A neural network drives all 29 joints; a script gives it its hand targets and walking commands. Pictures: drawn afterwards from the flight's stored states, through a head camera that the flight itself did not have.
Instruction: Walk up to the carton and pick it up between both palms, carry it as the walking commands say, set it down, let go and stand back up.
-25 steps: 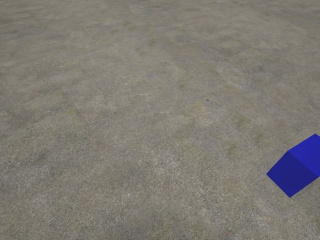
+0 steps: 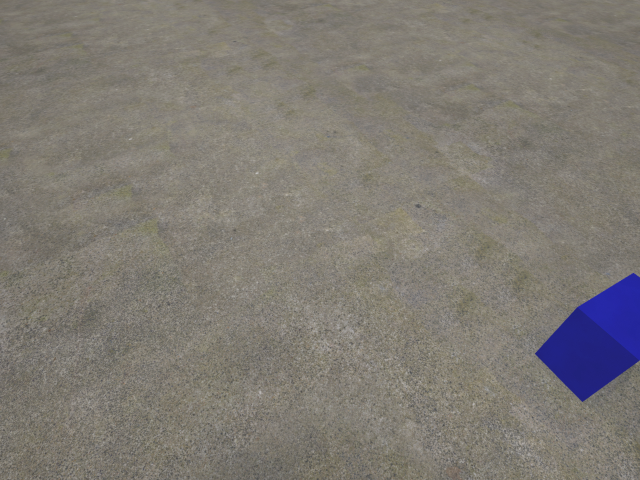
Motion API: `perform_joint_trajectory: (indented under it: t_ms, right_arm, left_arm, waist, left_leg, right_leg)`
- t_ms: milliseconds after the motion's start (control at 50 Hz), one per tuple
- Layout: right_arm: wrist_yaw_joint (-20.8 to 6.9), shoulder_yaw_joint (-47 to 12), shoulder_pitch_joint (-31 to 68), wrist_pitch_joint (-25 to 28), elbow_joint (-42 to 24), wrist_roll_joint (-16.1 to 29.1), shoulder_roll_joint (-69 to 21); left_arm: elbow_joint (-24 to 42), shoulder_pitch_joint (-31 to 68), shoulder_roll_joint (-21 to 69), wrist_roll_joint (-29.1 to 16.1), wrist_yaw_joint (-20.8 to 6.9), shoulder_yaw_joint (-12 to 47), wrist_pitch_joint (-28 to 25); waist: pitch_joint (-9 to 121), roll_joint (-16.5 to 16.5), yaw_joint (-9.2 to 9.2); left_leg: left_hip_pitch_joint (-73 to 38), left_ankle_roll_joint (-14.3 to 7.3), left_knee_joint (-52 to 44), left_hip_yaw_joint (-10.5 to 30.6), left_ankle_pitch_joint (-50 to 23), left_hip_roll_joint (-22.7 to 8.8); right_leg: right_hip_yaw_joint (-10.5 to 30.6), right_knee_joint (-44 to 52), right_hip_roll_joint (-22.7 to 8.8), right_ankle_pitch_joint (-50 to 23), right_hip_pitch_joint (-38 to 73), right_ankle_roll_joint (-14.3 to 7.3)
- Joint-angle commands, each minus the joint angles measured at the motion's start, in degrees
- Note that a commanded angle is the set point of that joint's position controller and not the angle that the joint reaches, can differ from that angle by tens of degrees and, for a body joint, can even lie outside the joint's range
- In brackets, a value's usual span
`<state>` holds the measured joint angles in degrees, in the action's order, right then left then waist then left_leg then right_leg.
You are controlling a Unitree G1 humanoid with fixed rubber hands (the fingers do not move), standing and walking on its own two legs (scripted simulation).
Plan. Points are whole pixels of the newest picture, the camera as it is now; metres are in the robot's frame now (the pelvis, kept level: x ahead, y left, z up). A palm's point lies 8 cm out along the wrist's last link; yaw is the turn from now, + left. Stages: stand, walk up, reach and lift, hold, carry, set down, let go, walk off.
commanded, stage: stand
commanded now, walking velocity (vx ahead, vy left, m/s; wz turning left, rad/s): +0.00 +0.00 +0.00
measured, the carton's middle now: (607, 337) +0.68 -0.93 -0.63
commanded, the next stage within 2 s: walk up in 0.06 s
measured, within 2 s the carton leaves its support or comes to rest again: neither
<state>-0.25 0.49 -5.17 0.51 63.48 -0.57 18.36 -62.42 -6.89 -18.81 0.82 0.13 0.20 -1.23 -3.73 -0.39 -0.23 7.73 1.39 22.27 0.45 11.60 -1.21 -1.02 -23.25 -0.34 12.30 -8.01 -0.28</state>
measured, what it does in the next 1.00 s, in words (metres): steps to the right, turning right: right foot, then left foot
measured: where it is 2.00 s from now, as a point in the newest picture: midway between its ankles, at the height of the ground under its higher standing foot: (468, 465)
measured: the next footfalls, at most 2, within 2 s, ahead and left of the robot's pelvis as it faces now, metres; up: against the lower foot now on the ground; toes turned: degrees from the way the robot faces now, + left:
right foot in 0.52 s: +0.08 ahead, -0.22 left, +0.00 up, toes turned -21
left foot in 0.74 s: +0.19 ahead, +0.01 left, +0.00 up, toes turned -22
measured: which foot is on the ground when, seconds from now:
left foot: down 0.00-0.54, up 0.56-0.72, down 0.74-1.00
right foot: down 0.00-0.30, up 0.32-0.50, down 0.52-0.76, up 0.78-1.00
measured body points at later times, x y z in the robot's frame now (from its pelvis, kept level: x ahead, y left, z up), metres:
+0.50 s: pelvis +0.02 -0.04 -0.02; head +0.04 -0.05 +0.43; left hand +0.16 +0.28 -0.12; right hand +0.06 -0.38 -0.13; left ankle +0.01 +0.14 -0.74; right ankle +0.04 -0.19 -0.73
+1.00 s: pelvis +0.12 -0.15 -0.03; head +0.15 -0.15 +0.42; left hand +0.40 +0.04 -0.14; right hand -0.05 -0.45 -0.11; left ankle +0.15 +0.02 -0.74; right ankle +0.12 -0.32 -0.73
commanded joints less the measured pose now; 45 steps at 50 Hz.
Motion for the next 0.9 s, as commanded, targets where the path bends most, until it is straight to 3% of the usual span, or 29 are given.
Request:
perform_joint_trajectory:
  t_ms: [0, 20, 140, 180, 220, 240, 260, 280, 300, 320, 340, 380, 420, 460, 480, 500, 520, 540, 560, 580, 620, 660, 700, 720, 740, 760, 780, 820, 880]
  right_arm:
    - [0.7, 2.0, 2.5, 1.3, -3.6, 0.0, 12.2]
    - [0.6, 2.2, 2.0, 1.4, -3.6, 0.0, 13.4]
    - [0.5, 2.0, 2.8, 1.4, -3.6, 0.1, 12.7]
    - [0.6, 2.2, 2.5, 1.4, -3.3, 0.1, 13.7]
    - [0.6, 2.1, 1.9, 1.3, -3.2, 0.1, 13.0]
    - [0.8, 6.0, -1.0, 2.0, -7.0, -0.7, 19.7]
    - [1.1, 6.5, -3.5, 2.6, -7.2, -1.2, 20.2]
    - [1.8, 8.0, -9.6, 3.2, -7.8, -1.4, 22.6]
    - [2.4, 8.9, -9.0, 3.7, -9.2, -2.2, 24.4]
    - [2.6, 9.1, -5.4, 4.0, -11.6, -2.3, 23.5]
    - [2.7, 9.2, -2.8, 4.3, -13.3, -2.0, 22.3]
    - [2.3, 9.2, 1.0, 4.9, -15.1, -2.5, 21.3]
    - [2.0, 9.7, 1.2, 5.0, -15.8, -3.4, 22.4]
    - [1.3, 9.9, 2.2, 4.5, -15.7, -2.3, 22.5]
    - [1.2, 9.5, 1.0, 3.9, -16.0, -2.6, 20.9]
    - [0.9, 8.5, 1.4, 3.3, -16.8, -2.7, 18.3]
    - [0.4, 6.7, 4.2, 3.1, -20.1, -1.9, 14.1]
    - [0.5, 6.9, 5.6, 3.5, -21.2, -0.8, 16.0]
    - [0.2, 6.7, 4.4, 3.9, -20.6, -0.3, 17.8]
    - [0.1, 6.6, 2.0, 4.6, -19.7, 0.2, 18.1]
    - [0.8, 6.7, -3.5, 5.1, -16.9, 0.1, 19.1]
    - [1.0, 7.0, -7.7, 5.2, -15.1, -0.3, 19.7]
    - [1.2, 7.5, -15.2, 5.7, -13.4, -0.8, 18.5]
    - [1.6, 9.0, -21.2, 5.9, -12.6, -1.2, 22.2]
    - [2.2, 10.3, -20.8, 6.0, -14.6, -2.4, 29.3]
    - [2.6, 10.1, -13.3, 6.1, -16.9, -1.6, 29.1]
    - [2.5, 9.1, -8.9, 6.6, -17.8, -1.1, 25.7]
    - [2.0, 8.3, -7.1, 7.4, -18.4, -1.5, 22.2]
    - [1.0, 8.1, -12.8, 7.5, -17.8, -1.2, 22.6]
  left_arm:
    - [3.3, 2.6, -12.7, 0.0, 0.6, -2.6, -1.2]
    - [3.2, 1.8, -12.8, -0.1, 0.7, -2.5, -1.2]
    - [3.4, 2.7, -12.1, -0.1, 0.6, -2.4, -1.3]
    - [3.1, 1.9, -12.4, -0.2, 0.5, -2.5, -1.2]
    - [3.4, 2.5, -12.9, -0.2, 0.5, -2.8, -1.3]
    - [10.8, 1.9, -17.6, 2.0, -3.8, -5.4, 1.6]
    - [13.0, 5.1, -16.3, 2.2, -5.3, -5.3, 2.4]
    - [15.6, 10.0, -15.6, 2.6, -6.4, -5.7, 2.7]
    - [16.9, 9.9, -15.4, 3.3, -6.7, -6.4, 2.7]
    - [16.6, 5.4, -16.5, 3.4, -6.9, -7.4, 2.7]
    - [16.7, 2.5, -17.1, 3.1, -7.4, -7.9, 2.7]
    - [18.1, -0.6, -16.2, 2.4, -9.1, -8.8, 2.6]
    - [19.0, -1.6, -15.8, 1.4, -9.9, -9.1, 2.6]
    - [17.5, -7.9, -14.4, 1.8, -9.7, -9.5, 2.8]
    - [16.0, -11.7, -16.2, 2.1, -9.1, -10.6, 2.5]
    - [14.6, -19.8, -19.8, 2.2, -8.2, -12.5, 2.3]
    - [16.5, -22.1, -24.9, 2.2, -6.9, -13.5, 2.4]
    - [18.3, -16.4, -24.9, 1.3, -6.8, -12.8, 1.9]
    - [20.0, -13.7, -23.4, -0.1, -6.2, -11.9, 1.3]
    - [20.3, -12.3, -23.0, -0.7, -5.6, -11.4, 1.2]
    - [21.6, -7.1, -21.8, 0.5, -5.0, -10.9, 1.2]
    - [22.5, -6.4, -20.8, 1.2, -5.3, -10.3, 1.7]
    - [23.1, -2.2, -19.0, 0.5, -5.8, -9.2, 2.2]
    - [24.5, 0.2, -14.7, 0.9, -5.6, -7.7, 2.3]
    - [25.7, 2.7, -11.7, 0.5, -5.1, -7.2, 1.6]
    - [24.9, 2.2, -18.0, 1.5, -4.5, -8.7, 1.7]
    - [22.8, -3.4, -19.0, 1.0, -4.6, -8.8, 1.4]
    - [20.5, -7.3, -17.2, 1.0, -5.3, -9.1, 0.3]
    - [22.4, -2.6, -15.1, 0.5, -6.6, -8.8, -0.4]
  waist:
    - [3.8, -0.5, 0.47]
    - [4.6, 1.3, 0.24]
    - [4.9, -0.8, 0.25]
    - [5.1, 1.8, 0.21]
    - [5.5, -0.3, 0.43]
    - [5.2, -1.3, 1.18]
    - [3.1, 0.2, 3.17]
    - [1.8, 8.4, 6.62]
    - [1.4, 10.9, 6.13]
    - [2.2, 6.9, 3.35]
    - [2.2, 4.3, 1.35]
    - [1.4, 7.2, -1.03]
    - [2.2, 11.5, -1.23]
    - [3.8, 7.4, -4.05]
    - [5.5, 1.3, -5.81]
    - [7.8, -11.1, -10.45]
    - [3.5, -26.1, -12.84]
    - [2.0, -21.1, -8.75]
    - [1.5, -10.7, -6.07]
    - [2.9, -8.7, -4.71]
    - [3.8, -12.9, -2.77]
    - [6.1, -13.4, -2.49]
    - [6.0, -8.5, 3.43]
    - [6.1, 6.0, 8.39]
    - [1.0, 18.7, 9.62]
    - [-5.4, 6.8, 6.57]
    - [-5.6, 1.3, 2.19]
    - [-4.7, 6.4, 0.57]
    - [-2.7, 11.3, 3.03]
  left_leg:
    - [0.1, -3.1, -4.5, 4.9, -4.3, -5.9]
    - [-0.6, -3.0, -4.2, 4.5, -3.9, -5.5]
    - [-0.4, -3.0, -4.2, 4.7, -4.9, -6.0]
    - [-0.1, -3.0, -4.4, 4.3, -4.8, -5.7]
    - [-0.4, -3.0, -4.4, 4.5, -6.0, -5.9]
    - [-10.9, -6.2, 3.0, -0.6, 10.5, -5.2]
    - [-15.8, -8.3, 0.2, 4.6, 16.6, -7.6]
    - [-16.7, -11.1, -7.8, 12.1, 19.3, -16.8]
    - [-13.1, -15.5, -12.6, 17.0, 15.5, -28.1]
    - [-10.6, -17.9, -10.7, 15.7, 10.8, -31.4]
    - [-6.7, -17.7, -10.1, 11.5, 11.3, -30.8]
    - [-2.1, -14.8, -8.5, 2.1, 9.3, -26.2]
    - [1.4, -12.9, -5.1, -4.8, 7.2, -23.0]
    - [8.7, -9.1, 2.9, -10.6, 7.5, -18.2]
    - [12.3, -7.5, 12.4, -13.2, 9.8, -14.2]
    - [18.8, -5.3, 30.6, -14.9, 7.4, -9.0]
    - [35.0, -2.9, 46.9, -13.2, 29.8, 0.9]
    - [38.0, -3.3, 48.9, -1.9, 27.1, -1.3]
    - [34.7, -3.0, 46.8, 0.9, 21.7, -4.1]
    - [31.7, -2.5, 42.2, -0.1, 19.9, -4.2]
    - [21.5, -1.5, 28.9, -1.2, 22.6, -4.9]
    - [13.2, -1.8, 22.2, -4.9, 19.7, -1.7]
    - [-6.1, -1.8, 11.8, -5.3, 5.8, 0.2]
    - [-17.5, -3.4, 2.0, 4.7, 14.0, -5.7]
    - [-12.7, -8.0, -14.3, 36.0, 36.4, -25.7]
    - [-2.4, -14.0, -13.8, 36.5, 36.8, -31.0]
    - [0.5, -12.8, -11.7, 28.2, 30.6, -26.9]
    - [0.0, -12.2, -7.3, 14.6, 13.9, -20.3]
    - [-0.5, -13.4, -1.0, 2.3, -16.8, -18.8]
  right_leg:
    - [5.9, 5.9, -6.4, -4.8, -0.5, -1.5]
    - [6.5, 6.5, -6.7, -4.5, -0.6, -1.9]
    - [5.6, 5.5, -6.5, -6.4, -0.1, -1.6]
    - [6.3, 5.8, -7.1, -7.2, 0.6, -1.7]
    - [5.5, 5.3, -6.7, -8.2, 0.8, -1.5]
    - [13.2, 1.7, -4.5, 5.4, -16.2, -5.5]
    - [13.2, -0.5, -3.2, 13.2, -27.7, -4.8]
    - [8.1, -12.5, -1.8, 13.9, -32.0, -2.9]
    - [5.1, -27.2, -4.3, 12.7, -33.8, -0.3]
    - [6.6, -33.7, -7.5, 12.6, -33.9, 0.5]
    - [7.8, -35.0, -9.5, 11.9, -31.5, 0.4]
    - [6.6, -29.6, -10.8, 10.6, -26.0, 0.6]
    - [2.4, -22.6, -9.7, 9.8, -18.3, -0.4]
    - [-4.7, -15.3, -4.7, 5.5, -6.3, -1.6]
    - [-7.3, -13.2, -0.5, 5.4, 0.7, -2.6]
    - [-1.0, -8.8, 0.4, 12.3, 9.1, -5.3]
    - [26.4, 4.2, -11.4, 22.8, 10.0, -12.8]
    - [43.2, 11.1, -17.5, 24.5, 4.9, -19.0]
    - [38.5, 10.2, -16.3, 23.3, 2.0, -18.4]
    - [32.3, 7.5, -14.5, 19.2, 0.8, -16.6]
    - [23.9, 3.8, -12.0, 15.7, -6.8, -14.1]
    - [24.3, 1.6, -11.2, 13.4, -11.4, -14.3]
    - [19.1, -5.7, -7.1, 20.2, -27.1, -9.7]
    - [12.0, -20.4, 0.1, 25.9, -39.5, -5.3]
    - [8.8, -39.6, 5.4, 20.4, -48.5, -0.8]
    - [15.0, -43.9, -2.8, 13.4, -46.2, 0.1]
    - [14.0, -42.6, -2.6, 8.2, -41.6, -0.1]
    - [10.4, -37.9, -5.1, 3.6, -36.2, 1.0]
    - [3.2, -30.2, -4.3, 7.8, -30.2, 0.6]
